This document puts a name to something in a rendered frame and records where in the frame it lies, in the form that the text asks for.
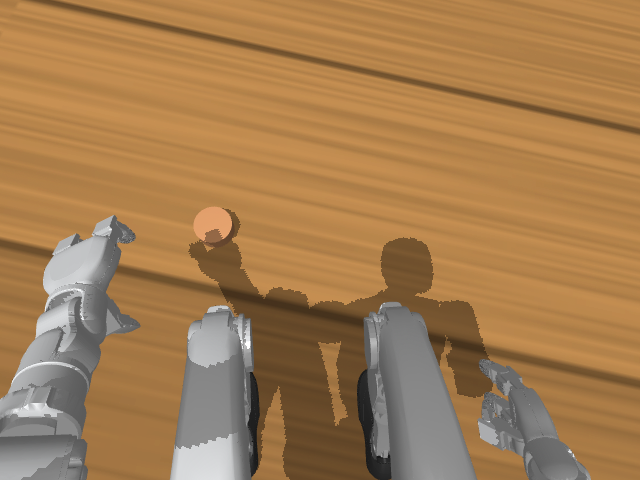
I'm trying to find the left robot hand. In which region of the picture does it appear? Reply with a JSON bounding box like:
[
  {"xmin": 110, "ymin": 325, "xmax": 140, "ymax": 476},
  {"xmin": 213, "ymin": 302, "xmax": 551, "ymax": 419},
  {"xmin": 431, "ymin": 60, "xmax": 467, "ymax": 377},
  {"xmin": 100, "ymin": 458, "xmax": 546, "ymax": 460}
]
[{"xmin": 43, "ymin": 215, "xmax": 141, "ymax": 337}]

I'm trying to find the right robot foot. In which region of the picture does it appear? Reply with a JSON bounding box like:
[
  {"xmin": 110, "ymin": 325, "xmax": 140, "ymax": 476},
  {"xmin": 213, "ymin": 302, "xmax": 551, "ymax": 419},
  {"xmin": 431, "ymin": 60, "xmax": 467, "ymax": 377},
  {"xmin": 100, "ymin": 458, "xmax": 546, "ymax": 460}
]
[{"xmin": 357, "ymin": 369, "xmax": 391, "ymax": 480}]

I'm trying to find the tin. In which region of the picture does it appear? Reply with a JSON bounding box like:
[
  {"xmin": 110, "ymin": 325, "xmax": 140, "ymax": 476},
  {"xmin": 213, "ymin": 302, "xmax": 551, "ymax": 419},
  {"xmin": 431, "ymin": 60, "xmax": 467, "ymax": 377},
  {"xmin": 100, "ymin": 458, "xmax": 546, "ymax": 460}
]
[{"xmin": 193, "ymin": 207, "xmax": 235, "ymax": 248}]

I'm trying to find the right robot hand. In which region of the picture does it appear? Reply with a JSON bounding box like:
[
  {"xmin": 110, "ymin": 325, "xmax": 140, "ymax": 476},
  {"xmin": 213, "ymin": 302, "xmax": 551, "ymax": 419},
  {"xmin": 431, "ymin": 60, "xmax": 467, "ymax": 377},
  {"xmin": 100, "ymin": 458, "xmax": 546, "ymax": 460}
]
[{"xmin": 477, "ymin": 359, "xmax": 560, "ymax": 457}]

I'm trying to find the left robot arm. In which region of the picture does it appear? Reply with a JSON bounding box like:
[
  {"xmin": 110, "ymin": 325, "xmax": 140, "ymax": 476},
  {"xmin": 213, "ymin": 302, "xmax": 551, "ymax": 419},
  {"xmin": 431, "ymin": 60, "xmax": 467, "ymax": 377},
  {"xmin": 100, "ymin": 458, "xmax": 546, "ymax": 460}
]
[{"xmin": 0, "ymin": 284, "xmax": 108, "ymax": 480}]

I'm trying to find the right robot arm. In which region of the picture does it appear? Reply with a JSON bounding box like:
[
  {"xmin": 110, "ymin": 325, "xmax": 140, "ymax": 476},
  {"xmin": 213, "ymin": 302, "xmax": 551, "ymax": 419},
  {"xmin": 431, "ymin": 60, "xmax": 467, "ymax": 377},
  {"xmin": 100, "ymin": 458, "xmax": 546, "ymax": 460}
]
[{"xmin": 523, "ymin": 438, "xmax": 591, "ymax": 480}]

